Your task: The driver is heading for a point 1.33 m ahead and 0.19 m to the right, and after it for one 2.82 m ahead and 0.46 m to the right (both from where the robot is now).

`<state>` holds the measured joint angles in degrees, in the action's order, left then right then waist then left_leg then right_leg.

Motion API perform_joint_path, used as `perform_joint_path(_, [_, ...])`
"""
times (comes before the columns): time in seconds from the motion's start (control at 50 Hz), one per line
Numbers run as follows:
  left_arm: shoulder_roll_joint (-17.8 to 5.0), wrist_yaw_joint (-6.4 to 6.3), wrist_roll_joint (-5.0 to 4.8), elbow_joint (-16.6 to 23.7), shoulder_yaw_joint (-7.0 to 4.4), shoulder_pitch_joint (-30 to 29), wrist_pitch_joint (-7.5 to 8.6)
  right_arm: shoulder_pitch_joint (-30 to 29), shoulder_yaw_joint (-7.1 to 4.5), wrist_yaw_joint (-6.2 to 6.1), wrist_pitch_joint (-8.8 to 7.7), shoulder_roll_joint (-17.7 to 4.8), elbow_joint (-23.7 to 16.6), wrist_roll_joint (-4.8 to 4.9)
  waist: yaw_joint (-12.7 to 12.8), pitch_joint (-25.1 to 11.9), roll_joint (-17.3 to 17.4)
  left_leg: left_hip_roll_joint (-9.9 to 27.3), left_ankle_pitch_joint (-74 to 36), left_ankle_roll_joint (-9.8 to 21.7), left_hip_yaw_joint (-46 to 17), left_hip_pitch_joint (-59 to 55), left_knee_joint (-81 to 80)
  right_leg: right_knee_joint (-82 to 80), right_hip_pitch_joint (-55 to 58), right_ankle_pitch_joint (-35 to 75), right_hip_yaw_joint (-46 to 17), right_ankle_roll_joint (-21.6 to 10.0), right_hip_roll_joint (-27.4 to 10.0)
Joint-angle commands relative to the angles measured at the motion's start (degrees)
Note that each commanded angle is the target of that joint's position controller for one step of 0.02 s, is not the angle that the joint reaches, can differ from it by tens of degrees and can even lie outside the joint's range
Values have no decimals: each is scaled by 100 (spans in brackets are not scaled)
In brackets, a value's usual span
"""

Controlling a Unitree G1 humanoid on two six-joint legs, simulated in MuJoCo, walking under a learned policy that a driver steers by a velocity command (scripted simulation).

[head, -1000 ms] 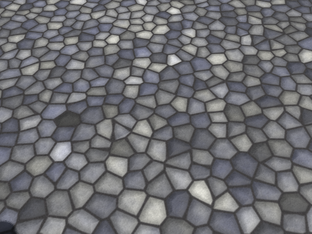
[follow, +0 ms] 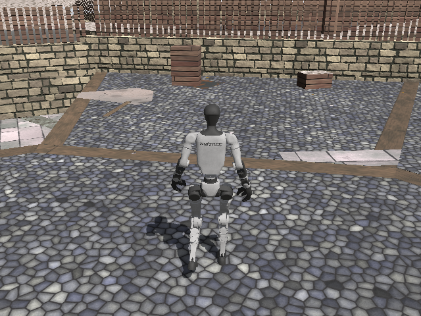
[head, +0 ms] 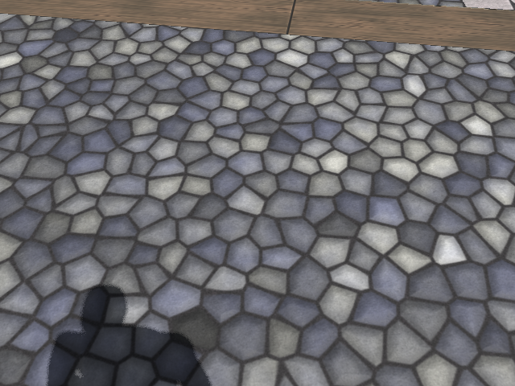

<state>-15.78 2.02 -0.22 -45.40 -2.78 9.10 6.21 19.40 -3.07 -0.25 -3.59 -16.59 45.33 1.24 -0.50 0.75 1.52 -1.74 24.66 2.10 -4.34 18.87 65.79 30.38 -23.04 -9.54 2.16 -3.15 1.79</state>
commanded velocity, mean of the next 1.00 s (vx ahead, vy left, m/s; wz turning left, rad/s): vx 0.22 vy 0.00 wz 0.02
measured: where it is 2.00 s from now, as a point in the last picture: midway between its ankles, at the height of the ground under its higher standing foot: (274, 363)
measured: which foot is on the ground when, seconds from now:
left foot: up 0.00-0.38, down 0.40-1.00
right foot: down 0.00-0.42, up 0.44-0.68, down 0.70-1.00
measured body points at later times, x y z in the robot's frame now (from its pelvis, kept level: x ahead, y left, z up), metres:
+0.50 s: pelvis +0.24 +0.03 +0.00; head +0.28 +0.04 +0.45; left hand +0.28 +0.31 -0.14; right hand +0.44 -0.20 -0.09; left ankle +0.35 +0.13 -0.73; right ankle +0.12 -0.10 -0.67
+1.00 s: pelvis +0.32 +0.01 +0.01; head +0.33 +0.01 +0.45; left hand +0.39 +0.26 -0.13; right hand +0.41 -0.25 -0.13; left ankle +0.35 +0.13 -0.73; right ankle +0.31 -0.12 -0.73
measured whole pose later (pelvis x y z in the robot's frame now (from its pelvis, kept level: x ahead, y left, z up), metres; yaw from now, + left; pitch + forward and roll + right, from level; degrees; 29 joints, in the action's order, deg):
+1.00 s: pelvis +0.32 +0.01 +0.01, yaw +0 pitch -1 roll +1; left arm -12.5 -1.7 0.3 -54.9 -1.3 12.9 1.0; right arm 10.2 -2.3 -1.1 -0.3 -13.0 54.2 -0.5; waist 0.1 1.3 0.0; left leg 0.2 12.5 -0.2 1.1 15.6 28.8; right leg 30.8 -12.4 -17.7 -0.3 1.0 -1.6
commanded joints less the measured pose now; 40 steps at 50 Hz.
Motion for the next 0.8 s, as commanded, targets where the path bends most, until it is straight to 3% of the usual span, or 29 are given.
perform_joint_path(0.02, [-571, -34, 94, 147, -112, 481, -4, -489, -169, -12, -157, -655, -681, -84, 224, -240, -549, 758, -688, 12, -146, 2090, 157, -1740, 1858, -269, -2352, -984, -1608])
perform_joint_path(0.06, [-575, -37, 58, 96, -109, 487, 24, -252, -139, -5, -87, -455, -620, -69, 74, -257, -681, 837, -813, -55, -49, 1775, -204, -1960, 1550, 321, -1915, -1033, -1450])
perform_joint_path(0.1, [-738, -68, 14, 16, -151, 574, 48, -410, -102, -19, -46, -348, -688, -101, 56, -147, -595, 898, -1054, -171, 50, 1917, -648, -2131, 1428, 862, -1577, -1113, -1454])
perform_joint_path(0.16, [-865, -133, -15, -79, -188, 726, -4, -912, -52, -11, -63, -245, -816, -112, 188, -40, -477, 914, -1965, -281, 143, 2057, -1667, -2255, 1513, 1265, -1111, -1011, -1321])
perform_joint_path(0.24, [-897, -179, -50, -240, -169, 1022, -98, -1625, 7, 75, -145, -98, -967, -98, 444, 146, -476, 621, -2977, -280, 420, 1579, -3021, -2085, 1542, 2057, -561, -768, -1078])
perform_joint_path(0.3, [-898, -211, -44, -395, -150, 1283, -228, -1908, -6, 182, -212, -117, -1069, -97, 529, 45, -572, 390, -3127, -171, 459, 1315, -3495, -1605, 1970, 2700, -540, -648, -1184])
perform_joint_path(0.34, [-958, -236, -53, -412, -164, 1182, -291, -1779, -59, 235, -236, -262, -1060, -131, 365, -98, -689, 299, -2835, -8, 386, 1050, -3752, -1169, 2245, 2921, -671, -516, -1290])
perform_joint_path(0.38, [-985, -263, -67, -365, -171, 921, -324, -905, -180, 205, -257, -525, -767, -221, -145, -555, -628, 127, -3289, 233, 516, -151, -4222, -185, 2211, 3489, -566, -269, -1035])
perform_joint_path(0.4, [-793, -266, 30, -282, -98, 1008, -291, -377, -264, 152, -267, -887, -659, -296, -300, -1142, -229, 710, -5377, 488, 89, -1410, -3922, 818, 1634, 2618, -369, -19, -705])
perform_joint_path(0.42, [-249, -226, 125, -308, 89, 1775, -220, -58, -254, 96, -196, -1095, -672, -468, -110, -2034, 926, 2262, -7411, 1507, -1561, -3505, -3446, 2802, -160, -411, -239, 398, -104])
perform_joint_path(0.44, [-348, -167, 43, -516, 102, 2107, -217, 128, -140, 115, -108, -643, -574, -318, -171, -2811, 1215, 2669, -7521, 1939, -2297, -3782, -3561, 3624, -497, -3103, -815, 523, 30])
perform_joint_path(0.46, [-820, -143, -86, -487, -34, 1802, -274, -125, -99, 149, -25, -534, -575, -190, -207, -2367, 752, 2358, -6304, 1731, -1920, -3179, -3786, 3927, -726, -3092, -970, 551, -232])
perform_joint_path(0.48, [-806, -183, -128, -365, -48, 1302, -360, -599, -73, 146, 17, -461, -609, -149, -113, -1646, 440, 2065, -5160, 1470, -1550, -2425, -4072, 3805, -979, -2797, -763, 590, -419])
perform_joint_path(0.5, [-721, -243, -75, -321, -54, 1022, -474, -1001, -25, 147, 32, -355, -613, -166, 17, -1069, 230, 1849, -4335, 1314, -1261, -1545, -4389, 3432, -931, -2520, -671, 639, -579])
perform_joint_path(0.52, [-667, -304, -24, -336, -73, 1022, -604, -1330, -8, 143, 45, -317, -623, -211, 217, -804, 312, 1661, -3691, 1157, -989, -724, -4679, 2970, -465, -2244, -659, 677, -712])
perform_joint_path(0.54, [-521, -349, -2, -389, -45, 1160, -700, -1557, -47, 146, 68, -413, -602, -278, 368, -668, 515, 1470, -3288, 1081, -718, -59, -4901, 2547, 71, -1953, -496, 726, -649])
perform_joint_path(0.58, [-333, -408, 58, -484, -3, 1311, -762, -1663, -61, 124, 73, -395, -527, -326, 422, -734, 697, 1293, -2936, 1083, -393, 329, -5035, 1868, 689, -1542, -351, 736, -569])
perform_joint_path(0.64, [-348, -412, 85, -513, -15, 1130, -770, -1640, -40, 57, 117, -345, -359, -260, 360, -832, 611, 1253, -1518, 971, -335, 394, -5094, 901, 1222, -503, -276, 595, -530])
perform_joint_path(0.68, [-352, -389, 172, -509, -27, 1009, -762, -1606, 9, 31, 168, -241, -237, -214, 391, -617, 530, 1040, -14, 638, -275, 687, -5076, 243, 1638, -60, -168, 445, -429])
perform_joint_path(0.7, [-412, -390, 235, -440, -29, 902, -753, -1437, 59, 29, 179, -111, -114, -224, 369, -391, 397, 893, 553, 357, -250, 813, -5036, -120, 1672, 49, -349, 332, -568])
perform_joint_path(0.72, [-629, -417, 233, -320, -47, 761, -737, -1294, 69, 23, 194, -93, -34, -248, 240, -78, 84, 669, 687, 97, -128, 801, -4727, -634, 1397, -172, -779, 159, -934])
perform_joint_path(0.74, [-941, -434, 131, -386, -129, 509, -727, -1013, 41, 1, 213, -77, -8, -221, -132, 131, -783, 297, 111, -95, 286, 245, -4569, -771, 472, -1412, -812, -2, -933])
perform_joint_path(0.76, [-646, -410, 124, -380, -77, 373, -675, -1141, 31, -42, 231, -173, 48, -254, -26, 239, -892, 258, -419, -178, 363, -327, -4271, -1046, -68, -2093, -795, 46, -796])
perform_joint_path(0.78, [-461, -403, 156, -429, -25, 330, -617, -1133, 3, -69, 242, -205, 78, -228, -61, 242, -950, 265, -734, -146, 379, -571, -4141, -1146, -201, -2084, -778, 158, -773])
perform_joint_path(0.8, [-432, -390, 155, -454, -15, 273, -563, -1076, 1, -100, 260, -183, 158, -220, -84, 221, -918, 309, -939, -94, 357, -684, -4096, -1115, -164, -1748, -723, 253, -722])
Keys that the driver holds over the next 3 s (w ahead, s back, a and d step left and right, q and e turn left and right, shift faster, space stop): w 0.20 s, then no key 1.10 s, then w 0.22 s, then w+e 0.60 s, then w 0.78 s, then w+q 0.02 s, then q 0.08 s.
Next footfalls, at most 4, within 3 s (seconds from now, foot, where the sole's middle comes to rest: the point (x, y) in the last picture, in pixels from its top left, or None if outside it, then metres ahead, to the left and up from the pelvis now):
0.40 left None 0.39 0.13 -0.77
0.70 right None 0.35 -0.12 -0.77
2.02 right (320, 291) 0.74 -0.13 -0.77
2.56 left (285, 191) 1.11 -0.05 -0.77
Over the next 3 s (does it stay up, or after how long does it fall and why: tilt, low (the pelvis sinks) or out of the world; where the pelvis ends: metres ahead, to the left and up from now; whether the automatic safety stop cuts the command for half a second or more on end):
stays up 1.13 -0.18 0.01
